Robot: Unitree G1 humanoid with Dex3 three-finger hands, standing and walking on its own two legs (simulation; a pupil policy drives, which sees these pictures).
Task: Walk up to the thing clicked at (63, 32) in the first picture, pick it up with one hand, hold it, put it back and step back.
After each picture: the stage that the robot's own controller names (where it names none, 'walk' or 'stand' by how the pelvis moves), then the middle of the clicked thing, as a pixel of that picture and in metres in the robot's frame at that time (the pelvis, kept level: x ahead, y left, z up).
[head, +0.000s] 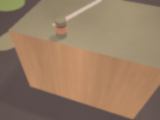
stand; (60, 28) +0.79 +0.14 -0.07
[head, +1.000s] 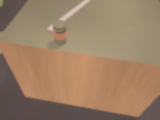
walk; (60, 33) +0.68 +0.11 -0.04
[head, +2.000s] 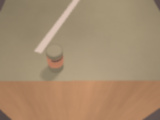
rise first; (55, 59) +0.46 +0.12 -0.03
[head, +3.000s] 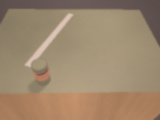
stand; (41, 72) +0.45 +0.19 -0.06
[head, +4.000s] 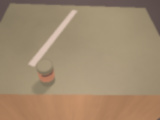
stand; (46, 73) +0.43 +0.17 -0.07
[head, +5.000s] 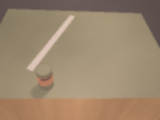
stand; (45, 77) +0.42 +0.17 -0.07
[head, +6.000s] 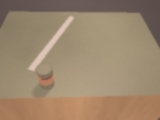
stand; (45, 76) +0.43 +0.17 -0.07
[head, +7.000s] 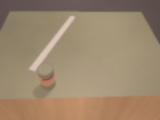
stand; (46, 77) +0.43 +0.17 -0.07
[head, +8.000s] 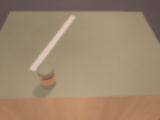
rise first; (47, 76) +0.43 +0.17 -0.07
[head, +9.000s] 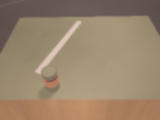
rise first; (51, 79) +0.43 +0.18 -0.07
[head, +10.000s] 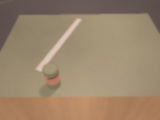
go down; (52, 76) +0.44 +0.17 -0.07
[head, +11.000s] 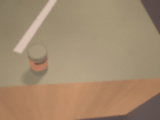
go down; (38, 60) +0.43 +0.15 -0.01
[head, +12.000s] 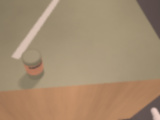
approach; (33, 65) +0.44 +0.16 -0.02
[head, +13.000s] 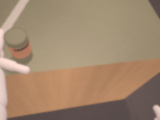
close; (19, 47) +0.46 +0.18 +0.02
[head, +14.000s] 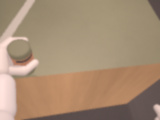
lift; (22, 58) +0.42 +0.17 +0.02
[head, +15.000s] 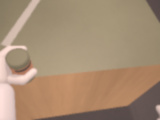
lift; (21, 67) +0.39 +0.18 +0.02
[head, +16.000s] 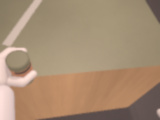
lift; (21, 68) +0.38 +0.18 +0.02
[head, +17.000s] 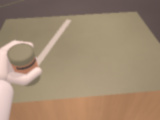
hold; (25, 65) +0.33 +0.17 +0.16
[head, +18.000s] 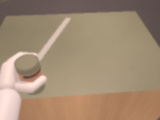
hold; (31, 75) +0.32 +0.17 +0.12
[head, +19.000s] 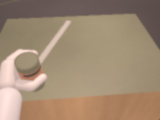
crouch; (31, 72) +0.33 +0.17 +0.13
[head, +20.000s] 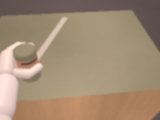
crouch; (28, 63) +0.38 +0.18 +0.11
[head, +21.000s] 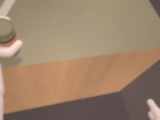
lower; (5, 39) +0.47 +0.19 +0.04
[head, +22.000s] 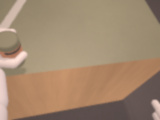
lower; (11, 50) +0.44 +0.19 +0.03
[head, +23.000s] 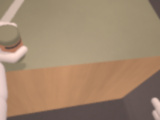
lower; (11, 45) +0.46 +0.19 +0.04
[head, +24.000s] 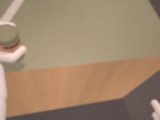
lower; (10, 44) +0.46 +0.19 +0.04
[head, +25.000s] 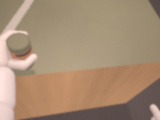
loosen; (21, 52) +0.44 +0.17 +0.03
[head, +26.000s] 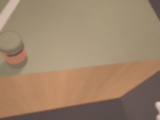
withdraw; (13, 51) +0.43 +0.18 +0.03
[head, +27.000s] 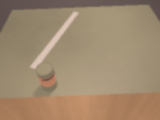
sink last; (47, 77) +0.40 +0.17 -0.02
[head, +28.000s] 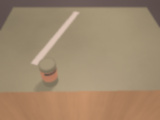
stand; (49, 72) +0.42 +0.17 -0.02
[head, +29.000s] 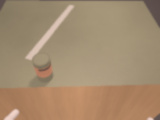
stand; (43, 68) +0.43 +0.17 -0.01
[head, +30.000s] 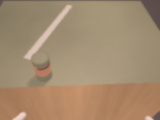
stand; (42, 67) +0.44 +0.17 +0.00
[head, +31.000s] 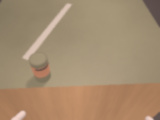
stand; (40, 67) +0.43 +0.18 +0.00
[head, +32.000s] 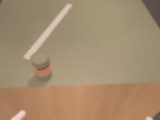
stand; (42, 67) +0.43 +0.18 +0.00
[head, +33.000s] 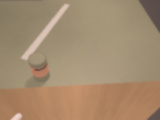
stand; (39, 67) +0.43 +0.17 +0.00
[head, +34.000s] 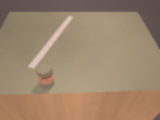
stand; (45, 76) +0.44 +0.17 -0.07
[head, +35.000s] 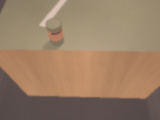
walk; (55, 32) +0.58 +0.15 -0.04
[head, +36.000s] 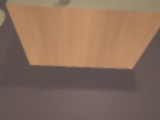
walk; out of the picture +0.92 +0.11 -0.04
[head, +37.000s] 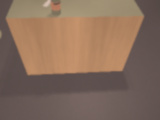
stand; (55, 5) +1.02 +0.20 -0.06
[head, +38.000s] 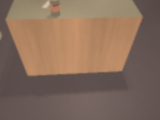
stand; (54, 7) +1.02 +0.19 -0.07
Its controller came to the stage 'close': yes
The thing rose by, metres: 0.19
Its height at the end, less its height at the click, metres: +0.00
